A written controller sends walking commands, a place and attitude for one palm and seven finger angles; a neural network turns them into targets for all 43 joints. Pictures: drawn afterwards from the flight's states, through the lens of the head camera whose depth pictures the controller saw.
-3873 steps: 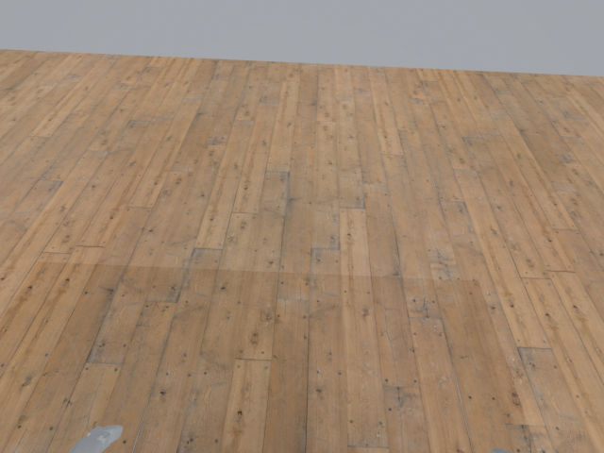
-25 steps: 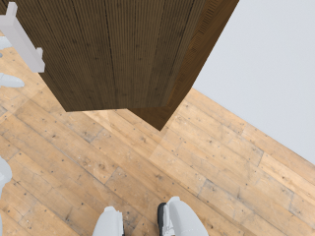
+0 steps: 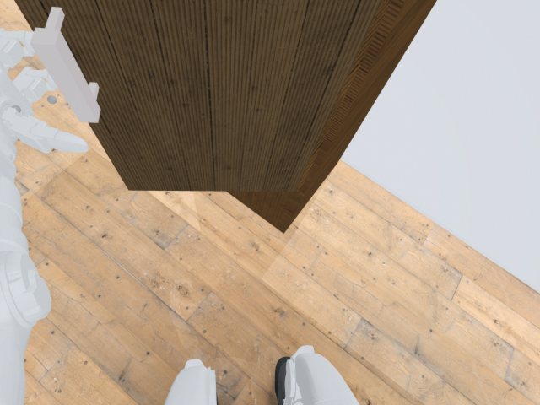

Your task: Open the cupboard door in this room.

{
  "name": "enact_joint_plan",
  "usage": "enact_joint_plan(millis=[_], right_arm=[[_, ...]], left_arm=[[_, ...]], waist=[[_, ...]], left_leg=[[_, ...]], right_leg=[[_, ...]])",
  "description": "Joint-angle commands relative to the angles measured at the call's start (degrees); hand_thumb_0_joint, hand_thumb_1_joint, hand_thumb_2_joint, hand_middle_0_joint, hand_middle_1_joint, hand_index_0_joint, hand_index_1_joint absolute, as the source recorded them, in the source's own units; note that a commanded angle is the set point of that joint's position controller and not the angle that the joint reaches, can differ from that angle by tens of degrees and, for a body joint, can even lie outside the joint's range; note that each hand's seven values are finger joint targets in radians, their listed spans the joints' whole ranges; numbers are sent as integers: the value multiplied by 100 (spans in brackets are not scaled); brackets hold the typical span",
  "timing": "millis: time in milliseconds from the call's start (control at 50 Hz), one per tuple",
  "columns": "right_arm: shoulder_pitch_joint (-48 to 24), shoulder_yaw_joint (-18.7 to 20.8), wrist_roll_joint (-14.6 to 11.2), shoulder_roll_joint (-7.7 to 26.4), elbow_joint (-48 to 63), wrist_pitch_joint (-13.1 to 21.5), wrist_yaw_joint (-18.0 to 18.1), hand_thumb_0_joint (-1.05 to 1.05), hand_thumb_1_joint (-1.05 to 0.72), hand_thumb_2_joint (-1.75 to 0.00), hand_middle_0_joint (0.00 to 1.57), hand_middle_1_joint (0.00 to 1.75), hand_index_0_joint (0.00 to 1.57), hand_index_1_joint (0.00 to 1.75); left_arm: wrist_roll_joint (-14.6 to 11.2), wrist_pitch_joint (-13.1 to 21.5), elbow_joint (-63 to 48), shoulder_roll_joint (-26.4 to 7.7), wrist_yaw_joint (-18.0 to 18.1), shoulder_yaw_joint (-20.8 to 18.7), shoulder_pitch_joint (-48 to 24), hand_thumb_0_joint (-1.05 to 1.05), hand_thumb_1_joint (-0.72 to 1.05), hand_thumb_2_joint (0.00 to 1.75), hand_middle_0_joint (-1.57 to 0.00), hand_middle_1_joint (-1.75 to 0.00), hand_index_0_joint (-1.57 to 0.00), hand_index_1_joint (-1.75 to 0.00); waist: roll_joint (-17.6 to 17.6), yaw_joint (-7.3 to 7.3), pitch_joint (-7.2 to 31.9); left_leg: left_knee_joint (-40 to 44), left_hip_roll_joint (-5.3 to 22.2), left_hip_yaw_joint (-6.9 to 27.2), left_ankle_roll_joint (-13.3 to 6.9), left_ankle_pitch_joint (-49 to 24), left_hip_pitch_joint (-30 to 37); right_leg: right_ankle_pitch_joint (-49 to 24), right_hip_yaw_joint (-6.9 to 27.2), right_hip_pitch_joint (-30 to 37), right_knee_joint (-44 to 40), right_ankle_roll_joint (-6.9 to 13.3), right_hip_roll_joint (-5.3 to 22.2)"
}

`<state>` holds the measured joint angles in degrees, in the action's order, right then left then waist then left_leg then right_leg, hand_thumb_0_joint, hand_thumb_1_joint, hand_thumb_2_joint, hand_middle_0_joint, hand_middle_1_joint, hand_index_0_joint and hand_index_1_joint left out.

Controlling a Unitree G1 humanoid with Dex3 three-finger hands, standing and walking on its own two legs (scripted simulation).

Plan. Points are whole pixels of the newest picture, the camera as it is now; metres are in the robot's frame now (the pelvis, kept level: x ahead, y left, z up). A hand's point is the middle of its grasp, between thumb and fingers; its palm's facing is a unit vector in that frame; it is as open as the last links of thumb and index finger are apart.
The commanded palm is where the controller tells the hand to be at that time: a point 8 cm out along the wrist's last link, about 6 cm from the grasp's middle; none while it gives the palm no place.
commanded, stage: slide the fingers in behind the handle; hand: left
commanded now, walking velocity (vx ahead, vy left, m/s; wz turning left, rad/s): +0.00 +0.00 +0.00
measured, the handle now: (74, 69) +0.55 +0.24 +0.08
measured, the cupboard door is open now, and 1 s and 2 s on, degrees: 39 39 48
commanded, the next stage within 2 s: close the thumb around the handle in 0.78 s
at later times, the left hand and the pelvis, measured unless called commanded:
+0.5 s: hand (85, 99) +0.50 +0.22 +0.08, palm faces +0.03 -1.00 -0.02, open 14.0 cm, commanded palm +0.48 +0.27 +0.08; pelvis +0.01 -0.01 +0.01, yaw -1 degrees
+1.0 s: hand (85, 102) +0.50 +0.22 +0.08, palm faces +0.02 -1.00 -0.01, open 13.7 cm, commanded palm +0.48 +0.26 +0.08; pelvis -0.01 -0.01 +0.00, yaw +0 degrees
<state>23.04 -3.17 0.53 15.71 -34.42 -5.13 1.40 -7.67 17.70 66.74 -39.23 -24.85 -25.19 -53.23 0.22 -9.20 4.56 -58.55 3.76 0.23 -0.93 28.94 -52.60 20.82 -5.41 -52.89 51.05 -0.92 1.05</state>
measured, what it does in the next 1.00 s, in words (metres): stands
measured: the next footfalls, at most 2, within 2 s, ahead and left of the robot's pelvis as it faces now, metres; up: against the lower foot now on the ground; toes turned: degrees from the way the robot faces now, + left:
none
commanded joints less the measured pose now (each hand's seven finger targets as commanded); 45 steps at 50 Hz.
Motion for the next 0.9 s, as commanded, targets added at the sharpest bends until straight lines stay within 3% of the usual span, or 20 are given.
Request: enact_joint_plan(millis=[0, 40, 140, 200, 240, 280, 320, 380, 420, 500, 520, 620, 700, 720, 740, 780, 800, 840, 860, 880], right_arm=[[1123, 454, 35, 1118, 161, 57, 45, 0, -90, -90, 20, 30, 20, 30], [1112, 443, 33, 1121, 206, 43, 49, 0, -90, -90, 20, 30, 20, 30], [1079, 456, 41, 1038, 320, 33, -9, 0, -90, -90, 20, 30, 20, 30], [1004, 469, 14, 998, 370, 24, -50, 0, -90, -90, 20, 30, 20, 30], [996, 473, -6, 1031, 349, 18, -32, 0, -90, -90, 20, 30, 20, 30], [1011, 469, -16, 1059, 319, 11, 8, 0, -90, -90, 20, 30, 20, 30], [1022, 461, -9, 1058, 387, 23, 18, 0, -90, -90, 20, 30, 20, 30], [991, 475, 8, 999, 431, 44, -10, 0, -90, -90, 20, 30, 20, 30], [986, 470, 0, 993, 431, 33, -9, 0, -90, -90, 20, 30, 20, 30], [909, 487, -37, 1027, 420, 46, 19, 0, -90, -90, 20, 30, 20, 30], [921, 485, -32, 1046, 425, 47, 44, 0, -90, -90, 20, 30, 20, 30], [880, 469, -36, 1027, 345, 99, 84, 0, -90, -90, 20, 30, 20, 30], [858, 469, -38, 1036, 319, 140, 85, 0, -90, -90, 20, 30, 20, 30], [880, 466, -29, 1038, 304, 160, 92, 0, -90, -90, 20, 30, 20, 30], [857, 453, -35, 1054, 266, 158, 99, 0, -90, -90, 20, 30, 20, 30], [876, 458, -41, 1072, 244, 167, 115, 0, -90, -90, 20, 30, 20, 30], [863, 453, -45, 1067, 271, 182, 114, 0, -90, -90, 20, 30, 20, 30], [892, 444, -32, 1079, 241, 201, 126, 0, -90, -90, 20, 30, 20, 30], [875, 436, -34, 1063, 234, 213, 121, 0, -90, -90, 20, 30, 20, 30], [892, 439, -34, 1079, 238, 213, 123, 0, -90, -90, 20, 30, 20, 30]], left_arm=[[-88, 385, -1354, -1014, 3, -73, -2329, 0, -50, 30, -30, -120, -30, -120], [-114, 443, -1362, -1318, 126, -382, -2310, 0, -50, 30, -30, -120, -30, -120], [106, 623, -1807, -1470, 426, -484, -2065, 0, -50, 30, -30, -120, -30, -120], [47, 567, -1745, -977, 452, -205, -1721, 0, -50, 30, -30, -120, -30, -120], [-49, 527, -1645, -976, 421, -250, -1808, 0, -50, 30, -30, -120, -30, -120], [-90, 439, -1315, -1124, 408, -412, -1786, 0, -50, 30, -30, -120, -30, -120], [-102, 460, -1330, -1241, 418, -542, -1697, 0, -50, 30, -30, -120, -30, -120], [9, 614, -1610, -1265, 462, -558, -1474, 0, -50, 30, -30, -120, -30, -120], [6, 685, -1609, -1188, 459, -466, -1480, 0, -50, 30, -30, -120, -30, -120], [-103, 662, -1434, -1191, 371, -514, -1549, 0, -50, 30, -30, -120, -30, -120], [-108, 677, -1436, -1287, 348, -579, -1558, 0, -50, 30, -30, -120, -30, -120], [-45, 711, -1498, -1111, 324, -295, -1995, 0, -50, 30, -30, -120, -30, -120], [-44, 714, -1400, -1033, 362, -251, -1917, 0, -50, 30, -30, -120, -30, -120], [-79, 733, -1421, -929, 360, -167, -2084, 0, -50, 30, -30, -120, -30, -120], [-53, 710, -1239, -1097, 373, -281, -2085, 0, -50, 30, -30, -120, -30, -120], [-14, 695, -1250, -1151, 384, -250, -2225, 0, -50, 30, -30, -120, -30, -120], [9, 693, -1230, -1167, 394, -260, -2194, 0, -50, 30, -30, -120, -30, -120], [31, 700, -1193, -1294, 407, -339, -2285, 0, -50, 30, -30, -120, -30, -120], [31, 682, -1129, -1195, 395, -251, -2312, 0, -50, 30, -30, -120, -30, -120], [54, 675, -1095, -1319, 400, -351, -2201, 0, -44, 32, -30, -121, -30, -121]], waist=[[1265, -210, 2851], [1130, -152, 2928], [1517, 30, 3189], [1211, -28, 2955], [1129, -67, 2893], [684, -93, 2676], [674, -4, 2748], [953, 129, 3001], [908, 70, 2846], [651, 26, 2752], [660, 45, 2797], [967, -62, 2643], [899, -28, 2782], [898, -112, 2738], [878, -73, 2650], [714, -136, 2631], [812, -89, 2654], [844, -110, 2778], [886, -140, 2700], [800, -85, 2700]], left_leg=[[633, -101, 377, 69, -3440, 2592], [617, -111, 348, 62, -3547, 2441], [600, -117, 277, 83, -4015, 2577], [666, -115, 219, 48, -3818, 2475], [702, -121, 215, 34, -3644, 2347], [734, -161, 153, -20, -3205, 1919], [756, -216, 99, -42, -3111, 1717], [727, -217, 51, -26, -3350, 1867], [725, -204, 65, -36, -3408, 1882], [764, -248, -29, -65, -2797, 1563], [760, -247, 10, -69, -2857, 1596], [763, -244, 58, -61, -2681, 1815], [756, -245, 73, -43, -2594, 1825], [740, -242, 91, -54, -2615, 1858], [744, -239, 90, -41, -2441, 1721], [764, -246, 100, -69, -2290, 1618], [776, -263, 87, -65, -2239, 1588], [738, -247, 110, -62, -2326, 1628], [729, -258, 91, -62, -2246, 1584], [738, -254, 99, -63, -2206, 1535]], right_leg=[[-1647, 102, 928, -295, 224, -398], [-1859, 127, 1138, -244, 221, -395], [-2229, 192, 1432, -172, 219, -381], [-2223, 180, 1530, -270, 189, -399], [-2215, 185, 1589, -284, 187, -397], [-2237, 220, 1796, -306, 171, -381], [-2417, 270, 2096, -273, 196, -365], [-2609, 315, 2174, -219, 201, -342], [-2608, 309, 2117, -224, 211, -351], [-2459, 382, 2300, -312, 162, -336], [-2476, 362, 2300, -267, 194, -337], [-2072, 343, 1870, -300, 188, -326], [-1936, 351, 1848, -316, 171, -319], [-1936, 333, 1767, -302, 184, -325], [-1810, 339, 1749, -312, 172, -320], [-1747, 365, 1816, -344, 154, -312], [-1706, 377, 1839, -346, 161, -306], [-1747, 371, 1790, -297, 162, -303], [-1695, 383, 1756, -313, 154, -302], [-1647, 373, 1782, -315, 162, -300]])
